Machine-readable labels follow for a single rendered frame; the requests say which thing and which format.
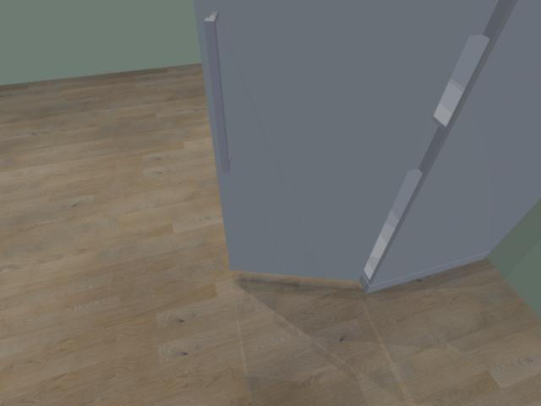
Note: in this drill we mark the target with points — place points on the handle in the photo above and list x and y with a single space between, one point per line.
215 76

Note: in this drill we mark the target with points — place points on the fridge door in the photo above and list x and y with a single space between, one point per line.
326 103

